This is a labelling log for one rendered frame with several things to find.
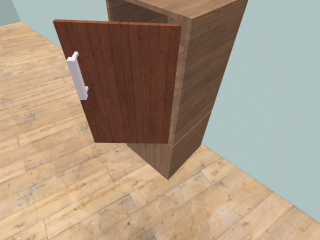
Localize handle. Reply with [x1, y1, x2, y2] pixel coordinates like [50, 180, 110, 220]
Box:
[66, 51, 89, 100]

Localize cupboard door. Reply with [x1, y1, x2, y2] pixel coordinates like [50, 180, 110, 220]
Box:
[53, 19, 182, 144]

